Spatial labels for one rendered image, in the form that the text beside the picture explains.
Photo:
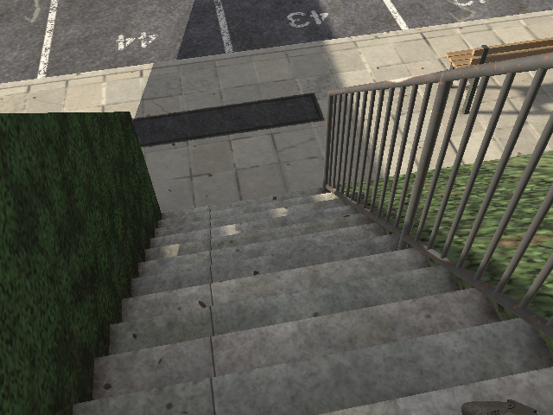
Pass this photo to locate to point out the stairs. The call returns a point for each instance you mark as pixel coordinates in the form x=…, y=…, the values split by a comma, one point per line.
x=296, y=304

